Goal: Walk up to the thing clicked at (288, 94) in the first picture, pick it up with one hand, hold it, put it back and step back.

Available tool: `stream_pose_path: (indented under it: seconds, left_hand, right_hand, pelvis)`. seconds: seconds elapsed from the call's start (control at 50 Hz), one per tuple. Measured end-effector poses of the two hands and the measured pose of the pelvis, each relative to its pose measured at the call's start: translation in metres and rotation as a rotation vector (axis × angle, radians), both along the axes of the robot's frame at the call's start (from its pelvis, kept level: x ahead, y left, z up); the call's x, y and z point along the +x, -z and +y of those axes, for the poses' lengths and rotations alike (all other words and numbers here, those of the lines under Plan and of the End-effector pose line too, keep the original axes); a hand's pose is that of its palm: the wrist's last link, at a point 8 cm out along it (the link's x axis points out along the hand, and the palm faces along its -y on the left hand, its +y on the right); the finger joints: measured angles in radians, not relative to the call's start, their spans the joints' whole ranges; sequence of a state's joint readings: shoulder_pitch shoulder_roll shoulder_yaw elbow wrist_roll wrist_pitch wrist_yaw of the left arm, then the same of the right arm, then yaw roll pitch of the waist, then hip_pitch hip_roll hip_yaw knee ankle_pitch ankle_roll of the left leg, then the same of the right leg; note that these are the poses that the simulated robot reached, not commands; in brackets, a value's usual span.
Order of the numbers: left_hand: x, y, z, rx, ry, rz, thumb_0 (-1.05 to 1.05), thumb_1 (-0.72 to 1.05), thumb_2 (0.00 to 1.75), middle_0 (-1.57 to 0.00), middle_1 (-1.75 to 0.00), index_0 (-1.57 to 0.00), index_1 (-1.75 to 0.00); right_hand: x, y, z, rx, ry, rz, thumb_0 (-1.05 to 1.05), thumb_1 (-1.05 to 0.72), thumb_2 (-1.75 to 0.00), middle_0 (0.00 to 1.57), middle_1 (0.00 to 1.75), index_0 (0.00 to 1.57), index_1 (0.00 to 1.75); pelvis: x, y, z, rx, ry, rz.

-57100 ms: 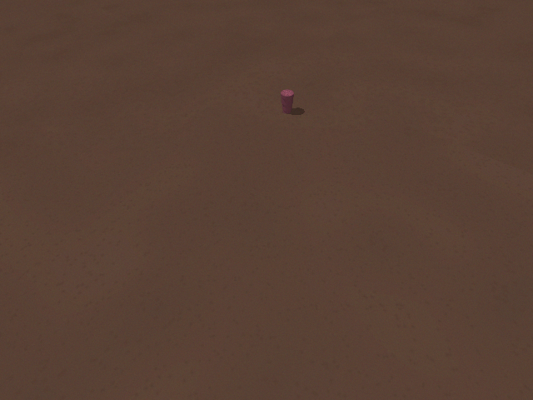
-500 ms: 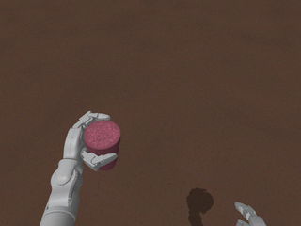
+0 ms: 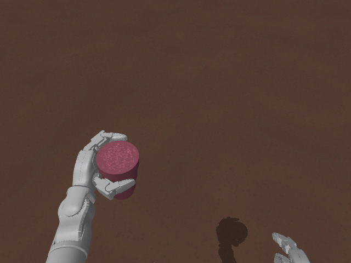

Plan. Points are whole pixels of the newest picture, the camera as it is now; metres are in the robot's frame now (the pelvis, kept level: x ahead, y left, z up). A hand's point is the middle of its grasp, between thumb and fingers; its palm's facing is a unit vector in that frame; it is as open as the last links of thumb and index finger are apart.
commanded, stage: hold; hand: left
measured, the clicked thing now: (120, 174) +0.32 +0.16 +0.01
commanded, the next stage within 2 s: crouch in 0.68 s
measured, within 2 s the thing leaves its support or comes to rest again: neither
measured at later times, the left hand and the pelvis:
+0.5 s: hand (116, 166) +0.32 +0.16 +0.05, palm faces -0.07 -1.00 +0.01, open 11.5 cm; pelvis +0.00 +0.00 +0.00, yaw +0 degrees
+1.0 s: hand (116, 169) +0.33 +0.16 +0.03, palm faces -0.04 -1.00 +0.03, open 11.5 cm; pelvis +0.00 +0.00 -0.01, yaw +0 degrees
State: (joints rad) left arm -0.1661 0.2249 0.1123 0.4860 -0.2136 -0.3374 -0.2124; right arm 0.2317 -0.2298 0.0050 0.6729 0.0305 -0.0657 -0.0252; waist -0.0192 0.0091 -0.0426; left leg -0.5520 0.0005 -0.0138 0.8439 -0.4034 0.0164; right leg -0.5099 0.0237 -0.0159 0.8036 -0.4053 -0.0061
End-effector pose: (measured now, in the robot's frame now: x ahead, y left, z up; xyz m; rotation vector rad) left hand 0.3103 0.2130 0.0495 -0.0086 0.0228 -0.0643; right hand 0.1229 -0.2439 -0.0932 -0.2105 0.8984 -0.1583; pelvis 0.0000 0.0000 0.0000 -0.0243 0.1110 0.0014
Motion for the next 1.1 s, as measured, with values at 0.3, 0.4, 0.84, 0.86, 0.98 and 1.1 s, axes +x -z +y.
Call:
stream_pose_path:
  seconds: [0.3,0.4,0.84,0.86,0.98,1.1]
  left_hand:
    - [0.003,-0.005,0.003,0.002,-0.009,-0.014,0.03,-0.51,1.04,-0.73,-0.99,-0.59,-0.98]
    - [0.001,0.001,-0.002,0.012,0.026,0.010,0.03,-0.51,1.04,-0.73,-0.99,-0.59,-0.98]
    - [-0.001,-0.006,0.001,-0.001,0.013,-0.010,0.03,-0.51,1.03,-0.73,-0.98,-0.60,-0.97]
    - [-0.001,-0.005,0.001,-0.004,0.008,-0.010,0.03,-0.51,1.03,-0.74,-0.98,-0.60,-0.97]
    - [0.002,0.016,0.003,-0.018,-0.019,0.022,0.03,-0.51,1.03,-0.74,-0.97,-0.61,-0.96]
    - [-0.001,0.057,0.004,-0.015,-0.026,0.066,0.03,-0.51,1.03,-0.74,-0.97,-0.61,-0.97]
  right_hand:
    - [0.001,0.001,-0.003,-0.007,0.001,0.001,0.01,-0.91,-0.90,0.20,0.30,0.20,0.30]
    - [0.000,0.001,-0.004,-0.006,0.005,0.005,0.01,-0.91,-0.90,0.20,0.30,0.20,0.30]
    - [0.004,-0.001,-0.001,-0.010,0.002,-0.004,0.01,-0.91,-0.90,0.20,0.30,0.20,0.30]
    - [0.004,-0.001,-0.001,-0.009,0.002,-0.005,0.01,-0.91,-0.90,0.20,0.30,0.20,0.30]
    - [0.002,0.003,0.000,-0.010,-0.010,0.002,0.01,-0.90,-0.90,0.20,0.30,0.20,0.30]
    - [-0.007,0.020,-0.004,-0.022,-0.030,0.047,0.01,-0.90,-0.90,0.20,0.30,0.20,0.30]
  pelvis:
    - [0.002,0.000,-0.001,-0.001,-0.004,0.003]
    - [0.003,0.000,-0.001,-0.002,0.000,0.007]
    - [0.005,-0.001,0.001,-0.004,-0.003,0.000]
    - [0.005,-0.001,0.001,-0.004,-0.003,0.000]
    - [0.000,0.004,0.001,-0.003,-0.001,0.024]
    - [-0.007,0.020,0.001,-0.007,-0.003,0.089]
